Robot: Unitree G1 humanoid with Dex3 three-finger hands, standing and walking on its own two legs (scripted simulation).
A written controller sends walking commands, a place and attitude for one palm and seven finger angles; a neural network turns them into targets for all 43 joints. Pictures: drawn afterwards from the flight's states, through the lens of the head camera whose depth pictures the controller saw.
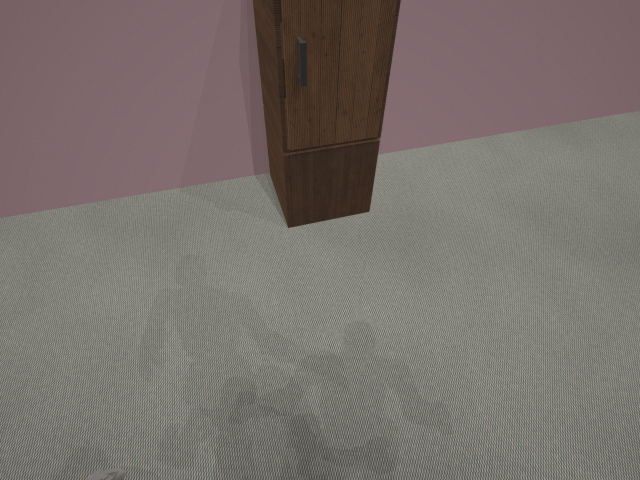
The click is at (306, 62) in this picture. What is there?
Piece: cupboard door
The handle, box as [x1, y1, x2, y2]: [297, 37, 306, 86]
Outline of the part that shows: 297,37 297,41 299,43 300,73 298,74 298,78 302,86 306,85 306,43 299,37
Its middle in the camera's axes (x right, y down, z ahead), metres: -0.06 -0.54 +1.17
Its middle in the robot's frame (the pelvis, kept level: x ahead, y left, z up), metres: +1.24 +0.13 -0.02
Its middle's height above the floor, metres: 0.75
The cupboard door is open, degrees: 0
